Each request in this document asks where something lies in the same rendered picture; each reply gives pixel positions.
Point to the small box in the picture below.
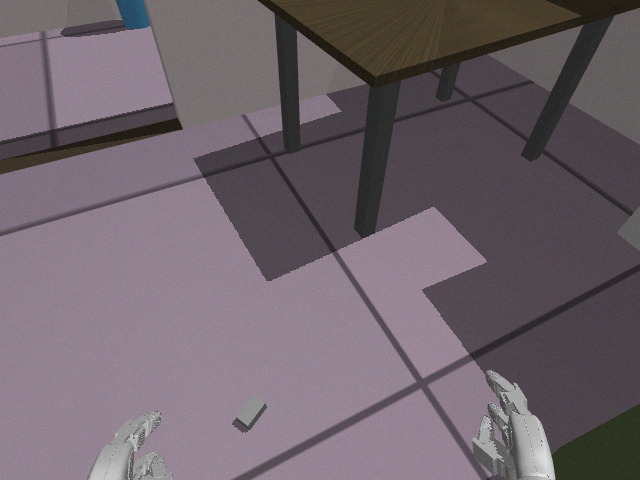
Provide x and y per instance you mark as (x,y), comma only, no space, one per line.
(251,412)

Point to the left robot hand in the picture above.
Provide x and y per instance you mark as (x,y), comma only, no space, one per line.
(116,461)

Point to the right robot hand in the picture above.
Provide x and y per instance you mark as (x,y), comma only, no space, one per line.
(522,433)

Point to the table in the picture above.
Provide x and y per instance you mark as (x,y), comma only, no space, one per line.
(386,41)

